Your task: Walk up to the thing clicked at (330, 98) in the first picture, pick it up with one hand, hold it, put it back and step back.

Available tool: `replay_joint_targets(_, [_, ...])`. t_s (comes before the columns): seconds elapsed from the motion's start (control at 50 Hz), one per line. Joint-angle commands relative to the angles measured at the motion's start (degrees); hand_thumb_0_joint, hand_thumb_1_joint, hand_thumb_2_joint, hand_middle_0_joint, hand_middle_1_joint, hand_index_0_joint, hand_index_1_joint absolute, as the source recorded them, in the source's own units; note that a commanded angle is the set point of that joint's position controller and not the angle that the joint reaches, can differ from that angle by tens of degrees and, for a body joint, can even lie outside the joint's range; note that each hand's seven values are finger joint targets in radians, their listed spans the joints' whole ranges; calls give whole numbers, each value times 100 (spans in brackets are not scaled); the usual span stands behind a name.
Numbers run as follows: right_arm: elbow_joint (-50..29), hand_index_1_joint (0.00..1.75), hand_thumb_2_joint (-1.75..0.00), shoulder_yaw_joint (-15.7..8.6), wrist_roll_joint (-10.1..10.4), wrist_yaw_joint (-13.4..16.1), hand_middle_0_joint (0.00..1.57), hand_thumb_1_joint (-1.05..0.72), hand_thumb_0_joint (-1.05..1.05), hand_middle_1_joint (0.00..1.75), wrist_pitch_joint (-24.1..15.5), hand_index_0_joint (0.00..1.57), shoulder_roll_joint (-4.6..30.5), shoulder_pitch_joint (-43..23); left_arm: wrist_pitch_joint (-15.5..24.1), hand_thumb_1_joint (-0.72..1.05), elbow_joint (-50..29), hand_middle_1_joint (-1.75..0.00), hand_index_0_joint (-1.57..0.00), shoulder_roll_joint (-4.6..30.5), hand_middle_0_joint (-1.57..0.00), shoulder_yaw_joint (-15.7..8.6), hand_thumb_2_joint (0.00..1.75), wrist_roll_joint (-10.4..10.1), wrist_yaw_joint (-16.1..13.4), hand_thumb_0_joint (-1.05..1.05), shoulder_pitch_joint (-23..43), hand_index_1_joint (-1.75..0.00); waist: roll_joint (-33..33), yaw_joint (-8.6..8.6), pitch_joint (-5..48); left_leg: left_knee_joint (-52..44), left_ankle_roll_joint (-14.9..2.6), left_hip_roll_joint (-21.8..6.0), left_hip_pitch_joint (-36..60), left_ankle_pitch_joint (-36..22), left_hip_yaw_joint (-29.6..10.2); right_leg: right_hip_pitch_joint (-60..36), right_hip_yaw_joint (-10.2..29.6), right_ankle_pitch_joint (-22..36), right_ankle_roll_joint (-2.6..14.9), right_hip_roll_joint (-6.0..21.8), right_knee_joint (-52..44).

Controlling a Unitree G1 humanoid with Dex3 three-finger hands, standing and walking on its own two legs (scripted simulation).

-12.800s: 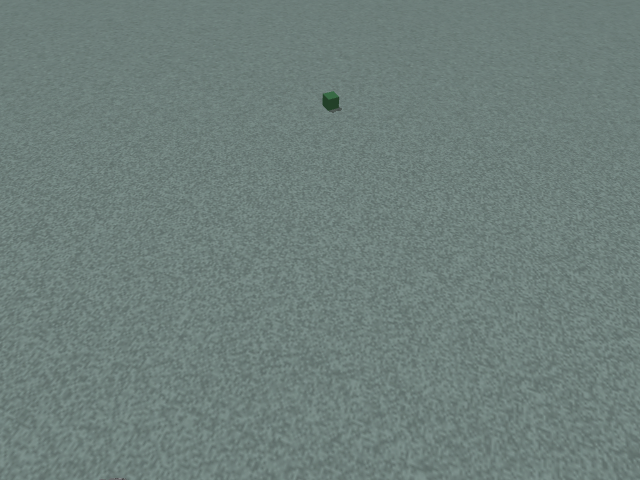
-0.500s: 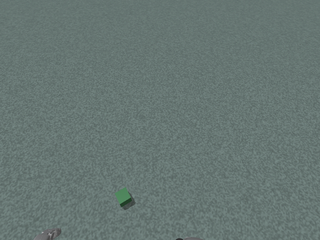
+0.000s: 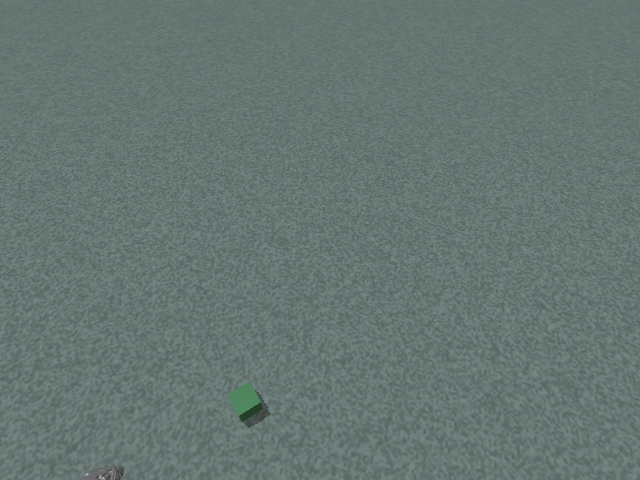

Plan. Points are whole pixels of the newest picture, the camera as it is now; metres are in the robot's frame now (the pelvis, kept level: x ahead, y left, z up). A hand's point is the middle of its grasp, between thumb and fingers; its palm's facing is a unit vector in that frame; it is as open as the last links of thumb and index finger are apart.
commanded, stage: walk up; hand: left
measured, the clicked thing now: (246, 401) +0.41 +0.22 -0.74
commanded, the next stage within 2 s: none
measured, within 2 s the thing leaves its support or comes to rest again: neither
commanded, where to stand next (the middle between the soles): +0.02 -0.01 m, yaw -1 degrees
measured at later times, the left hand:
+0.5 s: hand out of the picture +0.08 +0.29 -0.18, palm faces -0.02 -0.94 -0.34, open 7.4 cm
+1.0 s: hand out of the picture +0.01 +0.29 -0.16, palm faces -0.01 -0.92 -0.40, open 7.4 cm
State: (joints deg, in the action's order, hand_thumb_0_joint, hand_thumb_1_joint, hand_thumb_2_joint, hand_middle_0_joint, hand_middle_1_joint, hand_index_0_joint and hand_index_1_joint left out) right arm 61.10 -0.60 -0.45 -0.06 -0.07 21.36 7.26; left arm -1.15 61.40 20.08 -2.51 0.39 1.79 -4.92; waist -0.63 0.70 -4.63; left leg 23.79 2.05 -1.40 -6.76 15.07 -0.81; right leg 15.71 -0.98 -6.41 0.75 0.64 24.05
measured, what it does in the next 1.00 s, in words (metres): steps on the spot: right foot, then left foot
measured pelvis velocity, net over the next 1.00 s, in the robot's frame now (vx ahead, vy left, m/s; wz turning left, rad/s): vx -0.03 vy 0.01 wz -0.01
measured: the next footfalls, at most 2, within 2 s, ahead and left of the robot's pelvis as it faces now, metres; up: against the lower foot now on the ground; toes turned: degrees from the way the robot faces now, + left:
right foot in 0.68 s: -0.03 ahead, -0.13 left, +0.00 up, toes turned -1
left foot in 1.00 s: +0.08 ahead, +0.13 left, +0.00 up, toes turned -3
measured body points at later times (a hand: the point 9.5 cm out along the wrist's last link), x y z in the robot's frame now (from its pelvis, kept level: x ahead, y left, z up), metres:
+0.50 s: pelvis -0.06 +0.02 -0.02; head +0.00 +0.05 +0.42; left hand +0.08 +0.33 -0.15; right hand -0.01 -0.31 -0.13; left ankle -0.07 +0.14 -0.74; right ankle -0.01 -0.12 -0.69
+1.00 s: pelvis -0.03 +0.01 -0.02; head -0.01 +0.01 +0.43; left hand +0.01 +0.33 -0.13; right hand +0.05 -0.32 -0.13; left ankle +0.05 +0.13 -0.74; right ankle -0.08 -0.13 -0.74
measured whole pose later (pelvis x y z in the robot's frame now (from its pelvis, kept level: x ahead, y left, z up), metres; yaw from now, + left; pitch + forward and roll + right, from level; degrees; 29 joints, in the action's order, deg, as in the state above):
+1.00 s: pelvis -0.03 +0.01 -0.02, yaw -1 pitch -4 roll -1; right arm 50.9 -3.4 -1.1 -0.9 -1.3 23.6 13.5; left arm 0.5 51.0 23.2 -2.3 0.0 0.7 -16.7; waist 1.2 1.5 -6.4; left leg 33.4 -0.5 -1.3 -19.6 9.0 -0.5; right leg 8.6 0.6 -23.6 -0.9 0.7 35.9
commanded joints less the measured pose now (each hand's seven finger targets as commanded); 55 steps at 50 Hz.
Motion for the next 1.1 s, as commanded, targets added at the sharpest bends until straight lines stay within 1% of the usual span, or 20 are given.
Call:
replay_joint_targets(0.0, [-348,30,-90,-269,8,72,20,-90,0,30,-133,20,1260,-108,118,90,-392,-30,-20,1216,-20,-232,90,4,-86,0,226,-30,27,15,638,-518,-416,-523,-465,-239,-459,-660,823,-250,215,656,-421])
replay_joint_targets(0.1, [-313,30,-90,-260,5,68,20,-90,0,30,-134,20,1245,-54,111,90,-400,-30,-20,1250,-20,-245,90,17,-80,0,310,-30,-13,-30,554,-604,-413,-532,-588,-62,-485,-681,865,-467,202,650,-476])
replay_joint_targets(0.16, [-535,30,-90,-344,84,144,20,-90,0,30,-39,20,1320,26,-53,90,-642,-30,-20,1507,-20,-382,90,-11,-104,0,117,-30,-244,19,696,697,-390,-254,-560,-1341,-215,-566,817,1880,559,858,82])
replay_joint_targets(0.26, [-642,30,-90,-482,61,161,20,-90,0,30,133,20,1198,886,-217,90,-1296,-30,-20,1596,-20,-440,90,140,-122,0,797,-30,-1128,-246,1007,2996,-505,238,-242,1766,-126,921,1581,454,1324,1857,-243])
replay_joint_targets(0.32, [-705,30,-90,-559,16,152,20,-90,0,30,70,20,1171,1239,-286,90,-1460,-30,-20,1374,-20,-328,90,182,-139,0,878,-30,-828,-409,833,1133,-444,69,-565,573,-22,644,1025,169,881,1188,709])
replay_joint_targets(0.34, [-758,30,-90,-597,-114,161,20,-90,0,30,18,20,1341,1121,-320,90,-1450,-30,-20,1250,-20,-302,90,115,-125,0,684,-30,-161,-300,701,30,-504,-345,-757,368,-737,689,929,-484,586,674,1377])
replay_joint_targets(0.36, [-926,30,-90,-730,-272,168,20,-90,0,30,-49,20,1876,806,-337,90,-1519,-30,-20,1067,-20,-278,90,78,-113,0,457,-30,1110,-127,536,-614,-850,-1434,-599,-305,-2418,1433,628,-1788,238,-222,2488])
replay_joint_targets(0.4, [-1263,30,-90,-836,-230,205,20,-90,0,30,-117,20,2369,289,-385,90,-1479,-30,-20,1353,-20,-431,90,171,-188,0,383,-30,1025,-170,530,-701,-1792,-2331,-1619,-1236,-3087,1015,1410,-2773,60,-506,4233])
replay_joint_targets(0.46, [-1349,30,-90,-708,-207,301,20,-90,0,30,-214,20,1776,-125,-320,90,-1345,-30,-20,1477,-20,-481,90,53,-139,0,-211,-30,558,242,579,60,-1317,-1344,-397,-1529,-1471,1583,1355,-1859,7,-474,4507])
replay_joint_targets(0.56, [-1298,30,-90,-763,-274,125,20,-90,0,30,-317,20,1810,975,27,90,-1592,-30,-20,1323,-20,-374,90,156,28,0,353,-30,1092,-522,565,-25,-1390,-1345,774,-290,-1404,1327,499,-2439,-161,-234,1935])
replay_joint_targets(0.64, [-1538,30,-90,-724,-211,-53,20,-90,0,30,-155,20,1781,713,268,90,-1188,-30,-20,1154,-20,-398,90,127,-7,0,-638,-30,1289,-58,298,489,-1180,-961,-494,-451,-704,-614,-252,-1518,121,-400,-94])
replay_joint_targets(0.66, [-1629,30,-90,-602,-159,-60,20,-90,0,30,-130,20,1441,596,342,90,-1039,-30,-20,1321,-20,-467,90,130,-58,0,-1171,-30,778,220,510,1233,-944,-704,-1095,-419,-430,-1647,91,-1052,167,-212,-465])
replay_joint_targets(0.7, [-1944,30,-90,-530,-78,-24,20,-90,0,30,-135,20,1220,139,401,90,-1123,-30,-20,2291,-20,-665,90,196,-101,0,-1365,-30,-1006,465,132,3233,-433,221,-3208,1922,-59,-1734,3680,-2775,1388,1962,-1179])
replay_joint_targets(0.72, [-1888,30,-90,-615,-99,5,20,-90,0,30,-163,20,1459,174,419,90,-1259,-30,-20,2285,-20,-663,90,170,-83,0,-1258,-30,-614,424,-258,3690,-412,88,-3179,1897,-657,-1255,3800,-2646,1696,2227,-1226])
replay_joint_targets(0.78, [-1641,30,-90,-597,-56,-55,20,-90,0,30,-260,20,1383,722,480,90,-1377,-30,-20,1788,-20,-509,90,50,-130,0,-1010,-30,-520,88,-372,3174,-361,-95,-2889,1042,-608,-1144,2054,-1212,1248,1422,-878])
replay_joint_targets(0.9, [-1412,30,-90,-521,-21,-72,20,-90,0,30,-252,20,989,754,368,90,-1565,-30,-20,1555,-20,-300,90,7,-174,0,-722,-30,-818,-62,137,1092,-249,113,-639,-260,227,-45,641,1921,857,971,332])
replay_joint_targets(0.94, [-1281,30,-90,-553,-26,2,20,-90,0,30,-263,20,1061,973,269,90,-1606,-30,-20,1360,-20,-191,90,-94,-213,0,-584,-30,-532,-263,338,374,-385,125,107,-1562,121,282,539,1569,495,675,1028])
replay_joint_targets(0.96, [-1289,30,-90,-622,-61,56,20,-90,0,30,-291,20,1429,1039,247,90,-1645,-30,-20,1120,-20,-113,90,-153,-219,0,-755,-30,236,-250,591,204,-551,-612,473,-2603,-693,532,521,700,247,286,1500])
replay_joint_targets(1.0, [-1446,30,-90,-622,24,101,20,-90,0,30,-304,20,1795,617,53,90,-1360,-30,-20,1305,-20,-174,90,-224,-286,0,-1239,-30,783,-64,1014,-235,-1653,-1967,-223,-2056,-2450,-54,559,-2844,70,-163,2565])
replay_joint_targets(1.08, [-1453,30,-90,-529,-40,123,20,-90,0,30,-178,20,1604,-64,79,90,-992,-30,-20,1387,-20,-221,90,-129,-252,0,-1267,-30,1103,105,603,-127,-1310,-1374,-1019,-981,-1413,-102,377,-2400,136,42,2260])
